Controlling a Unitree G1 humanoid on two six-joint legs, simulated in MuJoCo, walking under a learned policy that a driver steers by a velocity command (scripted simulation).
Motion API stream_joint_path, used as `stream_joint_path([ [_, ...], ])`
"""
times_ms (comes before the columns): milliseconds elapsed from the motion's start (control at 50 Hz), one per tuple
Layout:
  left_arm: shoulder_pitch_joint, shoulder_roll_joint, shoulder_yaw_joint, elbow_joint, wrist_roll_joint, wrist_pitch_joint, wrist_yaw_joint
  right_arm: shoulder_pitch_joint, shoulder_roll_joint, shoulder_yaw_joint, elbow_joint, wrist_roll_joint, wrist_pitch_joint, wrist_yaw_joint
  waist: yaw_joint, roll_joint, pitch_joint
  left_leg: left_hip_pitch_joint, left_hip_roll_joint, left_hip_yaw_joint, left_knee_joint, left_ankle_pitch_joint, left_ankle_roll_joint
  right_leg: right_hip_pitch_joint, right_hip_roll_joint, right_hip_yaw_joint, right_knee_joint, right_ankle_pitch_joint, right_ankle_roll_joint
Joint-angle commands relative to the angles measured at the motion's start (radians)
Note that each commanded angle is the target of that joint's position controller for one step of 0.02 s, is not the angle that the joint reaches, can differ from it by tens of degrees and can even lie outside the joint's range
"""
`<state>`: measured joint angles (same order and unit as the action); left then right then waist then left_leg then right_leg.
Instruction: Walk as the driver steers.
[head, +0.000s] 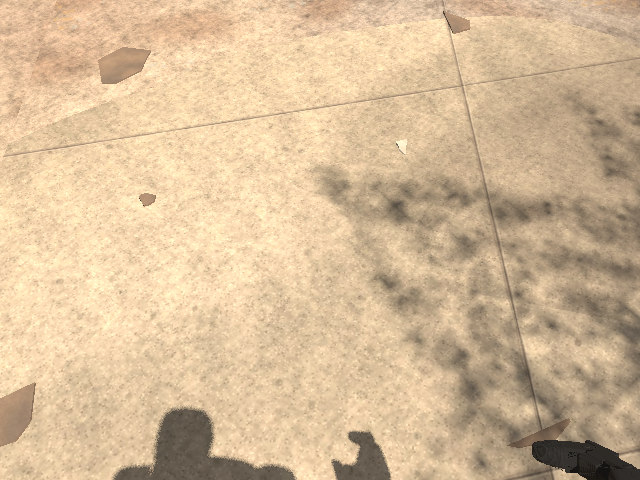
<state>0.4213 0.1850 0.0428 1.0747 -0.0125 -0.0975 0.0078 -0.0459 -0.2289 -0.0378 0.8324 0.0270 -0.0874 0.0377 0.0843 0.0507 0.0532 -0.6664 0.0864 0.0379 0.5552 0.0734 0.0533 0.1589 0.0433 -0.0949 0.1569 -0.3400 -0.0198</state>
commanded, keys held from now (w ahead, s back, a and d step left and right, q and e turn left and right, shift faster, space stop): w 0.22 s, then no key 0.78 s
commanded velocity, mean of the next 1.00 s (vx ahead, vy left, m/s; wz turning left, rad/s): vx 0.22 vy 0.00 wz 0.00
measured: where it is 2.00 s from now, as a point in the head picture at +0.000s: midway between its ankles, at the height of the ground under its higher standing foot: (351, 431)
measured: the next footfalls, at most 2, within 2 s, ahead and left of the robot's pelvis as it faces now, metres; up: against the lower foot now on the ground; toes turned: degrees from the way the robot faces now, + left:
left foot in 0.08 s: +0.28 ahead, +0.11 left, +0.00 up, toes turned +2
right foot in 0.56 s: +0.46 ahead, -0.10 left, +0.00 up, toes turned -1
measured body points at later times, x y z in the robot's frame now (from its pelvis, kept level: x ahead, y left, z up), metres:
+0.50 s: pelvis +0.28 +0.03 +0.01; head +0.30 +0.03 +0.46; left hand +0.45 +0.27 -0.11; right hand +0.30 -0.23 -0.13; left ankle +0.24 +0.11 -0.73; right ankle +0.43 -0.12 -0.70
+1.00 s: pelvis +0.37 +0.02 +0.00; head +0.38 +0.03 +0.45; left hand +0.46 +0.28 -0.14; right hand +0.40 -0.23 -0.14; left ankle +0.32 +0.14 -0.73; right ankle +0.42 -0.10 -0.73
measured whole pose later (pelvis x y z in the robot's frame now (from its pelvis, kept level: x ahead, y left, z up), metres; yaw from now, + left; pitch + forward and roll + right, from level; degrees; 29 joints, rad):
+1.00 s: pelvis +0.37 +0.02 +0.00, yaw +1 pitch +0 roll +0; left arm 0.11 0.22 0.04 1.04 0.00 -0.02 0.02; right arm 0.24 -0.22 -0.03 1.07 -0.01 -0.02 -0.03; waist -0.01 -0.01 0.03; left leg -0.17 0.01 0.02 0.54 -0.36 0.00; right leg -0.32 -0.01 -0.02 0.51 -0.19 0.00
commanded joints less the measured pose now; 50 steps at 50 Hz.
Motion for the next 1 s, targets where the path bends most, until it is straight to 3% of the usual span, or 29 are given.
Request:
stream_joint_path([
  [20,0.001,0.201,0.046,-0.031,-0.001,0.008,0.012,-0.058,-0.105,-0.027,-0.077,0.005,-0.02,0.015,-0.078,-0.139,0.02,0.082,-0.049,0.011,-0.054,-0.04,0.048,0.009,-0.3,0.079,0.058,0.765,-0.125],
  [40,-0.017,0.218,0.053,-0.036,0.006,0.017,0.013,0.021,-0.137,-0.041,-0.056,0.004,-0.017,0.012,-0.123,-0.167,-0.041,0.17,-0.079,0.022,-0.032,-0.09,0.066,0.042,-0.302,0.074,0.147,0.921,-0.113],
  [60,-0.043,0.219,0.053,-0.043,0.012,0.03,0.012,0.166,-0.176,-0.063,-0.014,0.004,-0.012,0.006,-0.202,-0.174,-0.126,0.34,-0.114,0.045,-0.031,-0.112,0.091,0.028,-0.275,0.047,0.324,1.028,-0.095],
  [80,-0.053,0.197,0.044,-0.058,0.016,0.036,0.012,0.338,-0.215,-0.081,0.033,-0.003,-0.004,-0.004,-0.274,-0.152,-0.23,0.622,-0.061,-0.011,0.009,-0.08,0.124,-0.141,-0.237,0.032,0.569,0.907,-0.068],
  [100,0.079,0.069,0.012,-0.07,0.015,0.028,-0.002,0.478,-0.295,-0.1,0.067,-0.039,-0.002,-0.01,-0.218,0.074,-0.399,1.025,0.192,-0.441,-0.014,-0.254,0.276,-0.547,-0.078,0.031,0.986,0.449,-0.011],
  [120,0.098,0.037,-0.008,-0.054,-0.005,-0.002,-0.014,0.476,-0.252,-0.082,0.074,-0.034,-0.003,-0.004,-0.199,0.198,-0.509,1.113,0.312,-0.828,-0.235,-0.382,0.343,-0.719,0.04,0.185,1.221,-0.208,-0.001],
  [140,0.0,0.13,0.018,-0.084,-0.033,-0.023,-0.019,0.388,-0.189,-0.064,0.066,-0.02,-0.01,-0.002,-0.196,0.138,-0.368,1.011,0.268,-0.725,-0.267,-0.436,0.279,-0.826,-0.027,0.239,1.297,-0.184,-0.025],
  [160,-0.094,0.163,0.022,-0.112,-0.043,-0.033,-0.014,0.296,-0.144,-0.051,0.046,-0.018,-0.017,-0.002,-0.173,0.049,-0.236,0.839,0.236,-0.558,-0.282,-0.366,0.236,-0.837,-0.082,0.207,1.266,-0.101,-0.042],
  [180,-0.14,0.162,0.026,-0.123,-0.034,-0.035,-0.001,0.225,-0.125,-0.044,0.04,-0.026,-0.028,0.001,-0.133,-0.04,-0.153,0.668,0.205,-0.445,-0.309,-0.251,0.214,-0.802,-0.132,0.187,1.194,-0.021,-0.045],
  [220,-0.112,0.144,0.038,-0.115,-0.013,-0.008,0.01,0.19,-0.085,-0.031,0.051,-0.043,-0.041,0.008,-0.069,-0.011,-0.113,0.5,0.146,-0.317,-0.357,-0.146,0.189,-0.69,-0.187,0.192,1.104,0.044,-0.052],
  [280,-0.114,0.116,0.037,-0.121,-0.004,0.019,0.02,0.226,-0.11,-0.03,0.081,-0.044,-0.044,-0.001,-0.043,-0.006,-0.061,0.408,0.129,-0.192,-0.378,0.201,0.206,-0.668,-0.19,0.161,0.992,0.048,-0.015],
  [340,-0.21,0.111,0.033,-0.158,0.016,0.026,0.022,0.249,-0.137,-0.031,0.096,-0.045,-0.029,-0.027,-0.05,-0.005,-0.058,0.414,0.091,-0.084,-0.358,0.4,0.182,-0.692,-0.181,0.131,0.779,0.198,0.026],
  [400,-0.308,0.093,0.02,-0.176,0.013,0.027,0.012,0.284,-0.155,-0.031,0.11,-0.039,-0.012,-0.04,-0.091,0.009,-0.082,0.442,0.055,-0.024,-0.338,0.381,0.14,-0.616,-0.137,0.1,0.553,0.369,0.029],
  [460,-0.37,0.116,0.02,-0.189,0.009,0.033,0.005,0.31,-0.156,-0.028,0.132,-0.035,0.003,-0.044,-0.115,0.02,-0.085,0.511,0.082,-0.05,-0.306,0.304,0.142,-0.594,-0.114,0.108,0.45,0.391,0.026],
  [500,-0.395,0.135,0.023,-0.199,0.015,0.03,0.0,0.307,-0.153,-0.028,0.142,-0.03,0.013,-0.046,-0.113,0.026,-0.08,0.556,0.105,-0.081,-0.249,0.288,0.139,-0.591,-0.103,0.112,0.402,0.324,0.006],
  [540,-0.337,0.154,0.031,-0.178,0.026,0.02,-0.003,0.289,-0.146,-0.027,0.146,-0.019,0.023,-0.05,-0.067,0.009,-0.099,0.575,0.085,-0.092,-0.148,0.232,0.101,-0.492,-0.085,0.104,0.271,0.391,-0.027],
  [560,-0.287,0.211,0.046,-0.16,0.035,0.016,0.003,0.333,-0.133,-0.024,0.149,-0.029,0.02,-0.052,-0.068,-0.043,-0.14,0.548,0.028,-0.074,-0.07,0.178,0.055,-0.365,-0.128,0.149,0.251,0.709,-0.053],
  [580,-0.249,0.262,0.053,-0.155,0.043,0.017,0.008,0.405,-0.105,-0.015,0.151,-0.049,0.011,-0.051,-0.111,-0.126,-0.226,0.429,-0.039,-0.043,0.038,-0.06,0.012,-0.163,-0.236,0.237,0.341,1.038,-0.117],
  [600,-0.212,0.196,0.037,-0.13,0.039,0.031,0.01,0.491,-0.033,0.005,0.183,-0.042,0.013,-0.052,-0.117,-0.255,-0.314,0.319,-0.082,-0.025,0.157,-0.386,-0.04,-0.039,-0.348,0.353,0.356,1.061,-0.255],
  [620,-0.209,0.124,0.017,-0.123,0.025,0.042,0.005,0.428,-0.066,0.0,0.175,-0.03,0.027,-0.054,-0.088,-0.25,-0.306,0.296,-0.089,-0.042,0.217,-0.631,-0.066,-0.085,-0.373,0.415,0.303,0.915,-0.286],
  [640,-0.243,0.115,0.008,-0.124,0.025,0.047,0.002,0.36,-0.095,-0.008,0.153,-0.016,0.045,-0.058,-0.089,-0.23,-0.26,0.257,-0.078,-0.062,0.246,-0.713,-0.074,-0.145,-0.36,0.427,0.259,0.722,-0.27],
  [680,-0.33,0.163,0.014,-0.144,0.03,0.052,0.007,0.322,-0.105,-0.016,0.155,-0.02,0.083,-0.071,-0.109,-0.179,-0.197,0.28,-0.045,-0.081,0.238,-0.641,-0.085,-0.295,-0.343,0.424,0.188,0.449,-0.223],
  [740,-0.452,0.158,0.013,-0.164,0.023,0.071,0.016,0.375,-0.056,-0.008,0.199,-0.035,0.101,-0.074,-0.179,-0.177,-0.154,0.509,-0.055,-0.033,-0.031,-0.339,-0.068,-0.514,-0.227,0.272,0.156,0.191,-0.119],
  [780,-0.375,0.143,0.012,-0.132,0.014,0.076,0.013,0.344,-0.109,-0.014,0.189,-0.051,0.107,-0.07,-0.132,-0.109,-0.107,0.513,-0.016,-0.067,-0.126,-0.313,-0.032,-0.543,-0.151,0.194,0.171,-0.068,-0.037],
  [800,-0.362,0.139,0.015,-0.133,0.015,0.08,0.016,0.32,-0.147,-0.02,0.191,-0.041,0.104,-0.069,-0.092,-0.02,-0.044,0.36,-0.014,-0.076,-0.143,-0.503,-0.003,-0.475,-0.094,0.133,0.187,-0.071,-0.008],
  [820,-0.369,0.136,0.013,-0.127,0.022,0.078,0.02,0.289,-0.118,-0.013,0.186,-0.037,0.092,-0.068,-0.09,-0.007,-0.016,0.288,-0.017,-0.081,-0.173,-0.554,-0.001,-0.403,-0.089,0.13,0.224,0.008,0.001],
  [840,-0.356,0.132,0.015,-0.119,0.021,0.073,0.022,0.279,-0.1,-0.008,0.189,-0.038,0.08,-0.069,-0.083,-0.003,-0.018,0.282,-0.014,-0.08,-0.183,-0.517,-0.012,-0.368,-0.088,0.128,0.255,0.091,-0.007],
  [900,-0.327,0.134,0.018,-0.093,0.015,0.066,0.023,0.297,-0.105,-0.012,0.199,-0.037,0.053,-0.067,-0.089,-0.018,-0.068,0.355,-0.021,-0.067,-0.146,-0.306,-0.03,-0.332,-0.095,0.123,0.318,0.354,-0.036],
  [1000,-0.327,0.128,0.02,-0.07,0.011,0.078,0.018,0.327,-0.094,-0.007,0.213,-0.031,0.06,-0.067,-0.095,-0.027,-0.084,0.395,-0.025,-0.06,-0.123,-0.203,-0.022,-0.318,-0.091,0.113,0.345,0.412,-0.034],
])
